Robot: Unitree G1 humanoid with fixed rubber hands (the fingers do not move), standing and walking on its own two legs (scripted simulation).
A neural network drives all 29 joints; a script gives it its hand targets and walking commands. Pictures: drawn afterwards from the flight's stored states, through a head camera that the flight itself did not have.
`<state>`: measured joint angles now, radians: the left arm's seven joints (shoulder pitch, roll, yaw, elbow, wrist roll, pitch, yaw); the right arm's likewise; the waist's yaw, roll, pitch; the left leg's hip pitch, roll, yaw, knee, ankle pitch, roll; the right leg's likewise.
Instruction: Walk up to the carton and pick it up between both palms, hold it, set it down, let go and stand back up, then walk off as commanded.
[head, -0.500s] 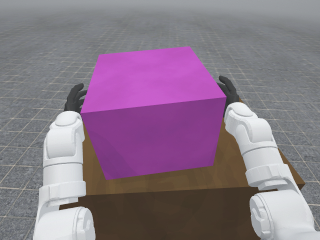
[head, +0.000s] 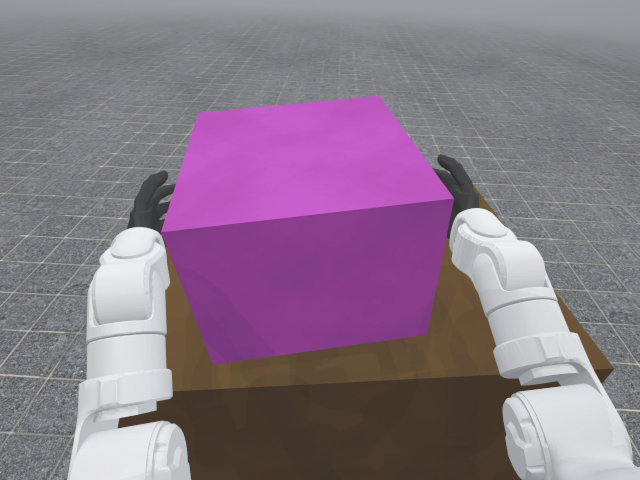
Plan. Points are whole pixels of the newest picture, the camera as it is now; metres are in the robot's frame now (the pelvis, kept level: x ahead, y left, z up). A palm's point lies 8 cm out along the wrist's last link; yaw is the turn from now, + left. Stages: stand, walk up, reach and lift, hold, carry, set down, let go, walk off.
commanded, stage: hold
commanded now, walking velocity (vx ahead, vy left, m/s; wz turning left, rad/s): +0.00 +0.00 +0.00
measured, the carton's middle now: (304, 216) +0.44 +0.00 +0.17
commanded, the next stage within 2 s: none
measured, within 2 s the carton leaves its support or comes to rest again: neither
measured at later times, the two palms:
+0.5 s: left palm (147, 235) +0.36 +0.19 +0.20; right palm (459, 217) +0.36 -0.18 +0.21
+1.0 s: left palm (149, 232) +0.36 +0.19 +0.21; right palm (461, 213) +0.36 -0.18 +0.22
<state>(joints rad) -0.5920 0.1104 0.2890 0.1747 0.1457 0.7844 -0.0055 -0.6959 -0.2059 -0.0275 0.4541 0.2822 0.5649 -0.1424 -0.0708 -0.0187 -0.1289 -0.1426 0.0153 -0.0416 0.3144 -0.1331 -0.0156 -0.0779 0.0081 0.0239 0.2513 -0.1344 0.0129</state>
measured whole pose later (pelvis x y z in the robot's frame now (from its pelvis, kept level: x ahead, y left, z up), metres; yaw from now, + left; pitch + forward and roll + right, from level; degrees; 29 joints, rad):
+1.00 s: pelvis +0.00 +0.00 +0.00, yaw +0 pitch -2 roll -1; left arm -0.62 0.11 0.30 0.21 0.15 0.78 -0.01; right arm -0.72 -0.20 -0.04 0.49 0.28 0.57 -0.14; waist -0.07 -0.02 -0.13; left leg -0.14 0.02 -0.04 0.31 -0.13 -0.02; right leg -0.08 0.01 0.04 0.25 -0.13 0.01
